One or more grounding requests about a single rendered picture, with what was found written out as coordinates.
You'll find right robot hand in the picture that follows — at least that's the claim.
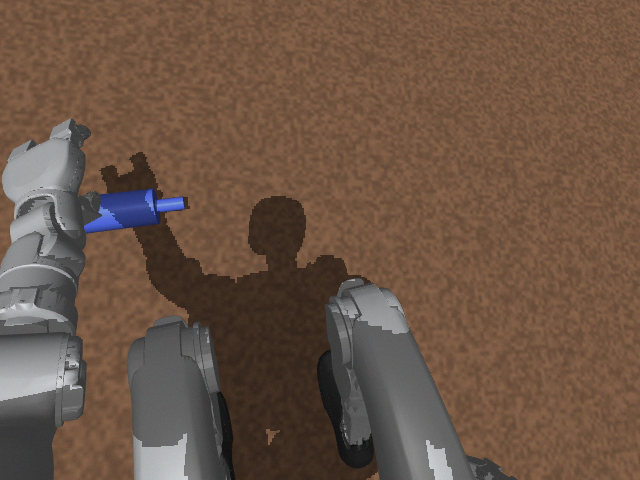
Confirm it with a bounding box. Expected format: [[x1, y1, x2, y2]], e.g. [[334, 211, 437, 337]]
[[466, 455, 518, 480]]

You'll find left robot arm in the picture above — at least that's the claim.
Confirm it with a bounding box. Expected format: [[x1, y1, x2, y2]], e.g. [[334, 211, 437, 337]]
[[0, 189, 87, 480]]

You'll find right robot foot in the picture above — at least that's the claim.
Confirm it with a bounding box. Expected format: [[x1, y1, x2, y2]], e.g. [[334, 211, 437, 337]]
[[317, 350, 374, 469]]

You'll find left robot foot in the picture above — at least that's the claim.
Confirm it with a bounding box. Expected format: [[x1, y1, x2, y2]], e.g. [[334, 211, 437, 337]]
[[217, 392, 236, 480]]

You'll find left robot hand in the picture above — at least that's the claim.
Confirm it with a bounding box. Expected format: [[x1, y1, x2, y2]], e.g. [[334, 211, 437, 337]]
[[2, 118, 102, 226]]

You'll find bottle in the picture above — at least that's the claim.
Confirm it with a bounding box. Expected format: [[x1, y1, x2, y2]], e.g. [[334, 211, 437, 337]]
[[84, 189, 185, 233]]

